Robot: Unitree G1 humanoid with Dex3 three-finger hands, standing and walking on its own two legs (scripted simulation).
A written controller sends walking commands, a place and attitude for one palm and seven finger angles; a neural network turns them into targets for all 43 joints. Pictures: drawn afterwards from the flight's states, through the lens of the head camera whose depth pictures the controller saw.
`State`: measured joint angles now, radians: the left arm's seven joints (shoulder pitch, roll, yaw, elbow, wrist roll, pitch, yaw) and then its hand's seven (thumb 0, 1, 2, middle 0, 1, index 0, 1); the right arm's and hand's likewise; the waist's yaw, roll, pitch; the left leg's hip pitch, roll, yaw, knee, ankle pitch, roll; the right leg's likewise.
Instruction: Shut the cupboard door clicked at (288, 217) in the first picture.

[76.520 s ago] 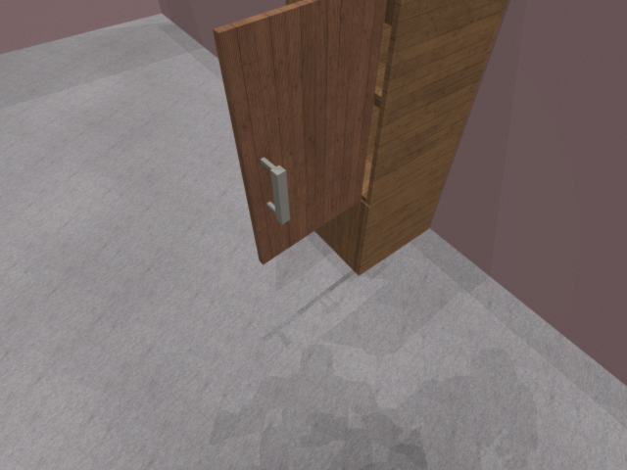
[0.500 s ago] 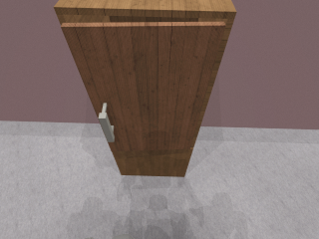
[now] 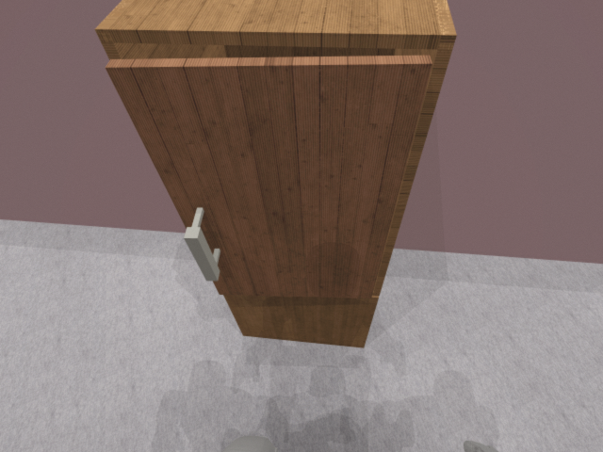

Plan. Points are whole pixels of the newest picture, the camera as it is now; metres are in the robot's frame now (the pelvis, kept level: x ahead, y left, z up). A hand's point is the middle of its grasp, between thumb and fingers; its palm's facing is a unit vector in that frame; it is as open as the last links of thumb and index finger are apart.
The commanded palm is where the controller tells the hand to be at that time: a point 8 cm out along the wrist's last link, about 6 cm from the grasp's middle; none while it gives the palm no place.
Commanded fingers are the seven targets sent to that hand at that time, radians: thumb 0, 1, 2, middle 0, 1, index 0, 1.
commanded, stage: come to a stop and stand still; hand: left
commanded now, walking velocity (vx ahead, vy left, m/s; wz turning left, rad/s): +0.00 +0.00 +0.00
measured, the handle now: (206, 245) +0.44 +0.22 -0.08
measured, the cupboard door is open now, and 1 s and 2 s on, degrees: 4 4 4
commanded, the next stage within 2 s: look again from close up in 0.58 s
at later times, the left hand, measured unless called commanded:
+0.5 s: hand out of the picture +0.01 +0.23 -0.16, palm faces -0.05 -0.96 -0.29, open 7.3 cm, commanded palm none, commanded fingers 0.00 0.90 0.90 -0.20 -0.30 -0.20 -0.30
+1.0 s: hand out of the picture +0.01 +0.18 -0.16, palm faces -0.04 -0.97 -0.23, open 7.3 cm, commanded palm none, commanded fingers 0.00 0.90 0.90 -0.20 -0.30 -0.20 -0.30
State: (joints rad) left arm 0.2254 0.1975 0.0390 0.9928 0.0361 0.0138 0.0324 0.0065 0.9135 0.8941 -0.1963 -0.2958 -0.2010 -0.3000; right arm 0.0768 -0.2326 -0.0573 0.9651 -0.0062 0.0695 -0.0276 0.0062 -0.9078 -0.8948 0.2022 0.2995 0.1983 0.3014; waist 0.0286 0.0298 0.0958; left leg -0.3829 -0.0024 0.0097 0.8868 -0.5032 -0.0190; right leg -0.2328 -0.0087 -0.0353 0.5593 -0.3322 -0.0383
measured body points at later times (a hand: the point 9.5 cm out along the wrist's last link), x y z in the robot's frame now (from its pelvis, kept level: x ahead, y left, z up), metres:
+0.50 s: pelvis -0.03 +0.03 +0.00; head -0.02 -0.01 +0.45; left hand +0.01 +0.27 -0.13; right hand -0.02 -0.19 -0.17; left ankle -0.04 +0.14 -0.73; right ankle -0.02 -0.10 -0.73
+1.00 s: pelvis -0.02 +0.00 +0.01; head +0.01 -0.02 +0.45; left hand +0.01 +0.24 -0.14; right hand -0.01 -0.22 -0.16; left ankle -0.03 +0.14 -0.73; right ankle -0.02 -0.10 -0.73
